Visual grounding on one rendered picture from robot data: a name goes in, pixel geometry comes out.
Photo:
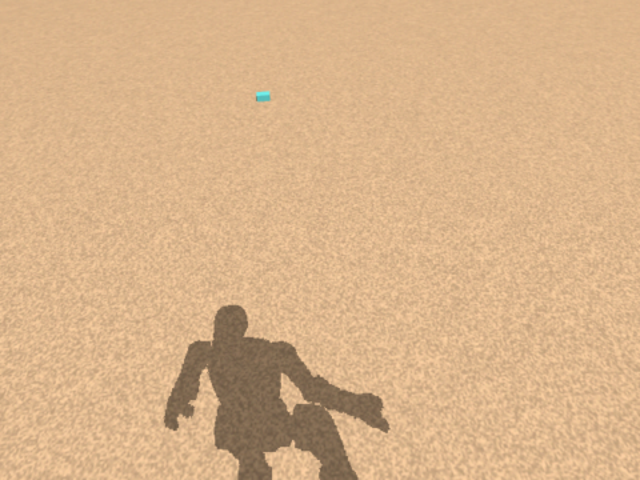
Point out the small box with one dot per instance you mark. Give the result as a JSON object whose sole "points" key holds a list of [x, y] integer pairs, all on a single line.
{"points": [[263, 96]]}

